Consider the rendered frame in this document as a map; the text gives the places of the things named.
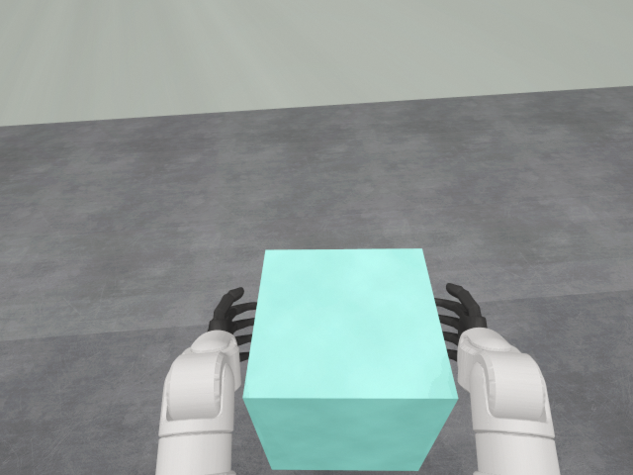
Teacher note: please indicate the right robot forearm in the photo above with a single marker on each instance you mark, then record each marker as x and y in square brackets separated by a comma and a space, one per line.
[510, 406]

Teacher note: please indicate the robot right hand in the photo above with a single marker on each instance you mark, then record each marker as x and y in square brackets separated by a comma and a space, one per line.
[468, 311]

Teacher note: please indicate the robot left hand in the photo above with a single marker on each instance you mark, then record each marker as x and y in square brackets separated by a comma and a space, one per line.
[225, 312]

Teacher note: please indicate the carton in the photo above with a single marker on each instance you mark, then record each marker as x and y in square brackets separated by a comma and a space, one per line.
[348, 367]

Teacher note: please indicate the left robot forearm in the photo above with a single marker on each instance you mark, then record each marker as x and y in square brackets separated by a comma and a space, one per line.
[197, 411]

